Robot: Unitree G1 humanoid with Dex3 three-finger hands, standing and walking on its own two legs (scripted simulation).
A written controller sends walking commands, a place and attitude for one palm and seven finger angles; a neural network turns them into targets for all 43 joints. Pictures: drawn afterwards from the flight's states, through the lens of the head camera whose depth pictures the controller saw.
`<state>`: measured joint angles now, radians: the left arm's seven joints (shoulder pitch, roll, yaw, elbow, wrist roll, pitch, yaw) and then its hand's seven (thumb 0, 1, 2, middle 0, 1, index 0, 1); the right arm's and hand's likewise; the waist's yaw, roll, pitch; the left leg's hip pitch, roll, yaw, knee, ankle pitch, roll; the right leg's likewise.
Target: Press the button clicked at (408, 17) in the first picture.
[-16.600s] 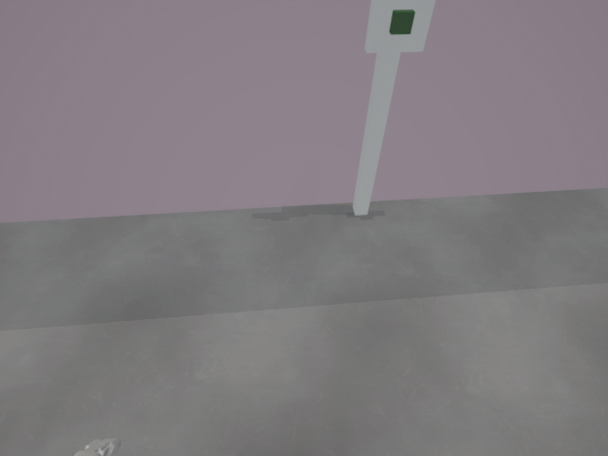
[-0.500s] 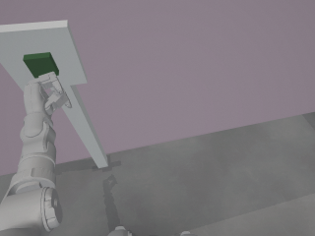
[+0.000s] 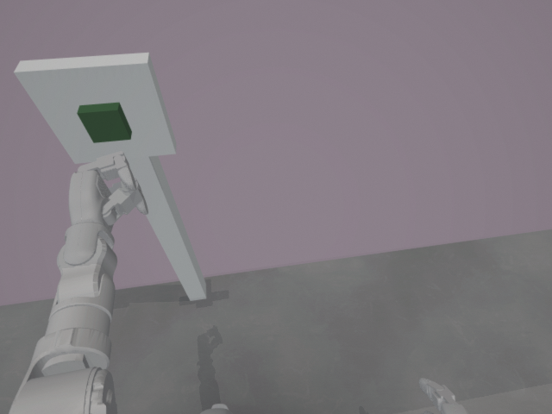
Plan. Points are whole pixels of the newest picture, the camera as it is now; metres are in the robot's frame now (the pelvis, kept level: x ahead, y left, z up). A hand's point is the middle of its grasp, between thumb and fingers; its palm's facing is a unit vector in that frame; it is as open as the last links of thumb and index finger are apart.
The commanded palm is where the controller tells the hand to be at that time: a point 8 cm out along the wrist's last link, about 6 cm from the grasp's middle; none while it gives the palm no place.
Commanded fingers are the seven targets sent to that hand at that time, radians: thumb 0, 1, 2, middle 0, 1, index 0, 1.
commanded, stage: draw the hand back to the body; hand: left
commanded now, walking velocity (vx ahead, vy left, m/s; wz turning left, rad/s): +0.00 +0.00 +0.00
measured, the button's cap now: (106, 121) +0.53 +0.29 +0.12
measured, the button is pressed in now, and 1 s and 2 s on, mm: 0 0 0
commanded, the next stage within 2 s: step back with the hand held close in 1.42 s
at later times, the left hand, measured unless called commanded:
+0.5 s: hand (85, 238) +0.30 +0.23 +0.14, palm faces +0.24 -0.97 -0.09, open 3.1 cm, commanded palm +0.25 +0.27 +0.15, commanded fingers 0.00 0.90 0.90 -1.30 -1.50 -1.30 -1.50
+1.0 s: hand (17, 288) +0.22 +0.25 +0.18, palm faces +0.37 -0.86 -0.36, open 3.1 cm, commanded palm +0.16 +0.28 +0.20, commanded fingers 0.00 0.90 0.90 -1.30 -1.50 -1.30 -1.50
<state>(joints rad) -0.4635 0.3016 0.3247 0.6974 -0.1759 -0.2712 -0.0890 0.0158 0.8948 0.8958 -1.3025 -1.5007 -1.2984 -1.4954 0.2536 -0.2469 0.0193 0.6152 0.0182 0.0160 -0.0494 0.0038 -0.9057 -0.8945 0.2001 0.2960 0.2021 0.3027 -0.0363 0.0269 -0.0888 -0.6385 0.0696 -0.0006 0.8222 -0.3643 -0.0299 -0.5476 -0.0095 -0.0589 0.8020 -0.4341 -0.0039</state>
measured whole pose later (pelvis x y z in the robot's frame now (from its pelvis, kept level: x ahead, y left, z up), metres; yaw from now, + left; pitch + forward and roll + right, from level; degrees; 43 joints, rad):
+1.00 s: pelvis +0.01 +0.01 +0.04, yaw -1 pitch -4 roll +0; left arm 0.42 0.30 0.25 -0.35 -0.05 -0.07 0.10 0.01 0.89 0.89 -1.30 -1.50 -1.30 -1.49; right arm 0.18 -0.22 0.04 0.62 -0.02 -0.06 -0.09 0.01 -0.90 -0.89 0.20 0.30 0.20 0.30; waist 0.06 0.06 0.02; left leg -0.11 0.04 0.05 0.39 -0.21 -0.02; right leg -0.03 -0.02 -0.03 0.36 -0.26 0.01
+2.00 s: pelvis -0.04 +0.03 +0.03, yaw -2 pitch +1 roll -1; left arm 0.63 0.41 0.37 -0.59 -0.04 -0.16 0.12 0.01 0.88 0.89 -1.31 -1.50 -1.30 -1.49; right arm 0.17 -0.23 -0.01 0.51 0.01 0.03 -0.09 0.01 -0.91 -0.89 0.20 0.30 0.20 0.30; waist 0.00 0.01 0.04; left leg -0.33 0.04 0.07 0.48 -0.17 0.02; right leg -0.26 -0.03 0.00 0.45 -0.21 0.04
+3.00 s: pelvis -0.25 +0.04 +0.03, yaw -1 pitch +1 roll -1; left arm 0.67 0.42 0.39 -0.68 -0.04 -0.20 0.14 0.01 0.88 0.89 -1.31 -1.50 -1.30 -1.49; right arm 0.19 -0.15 0.03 0.54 -0.01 -0.12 -0.04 0.01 -0.90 -0.89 0.20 0.30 0.20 0.30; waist -0.01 -0.04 -0.01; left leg -0.41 0.04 0.07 0.47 -0.13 0.02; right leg -0.22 0.03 -0.05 0.55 -0.46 -0.01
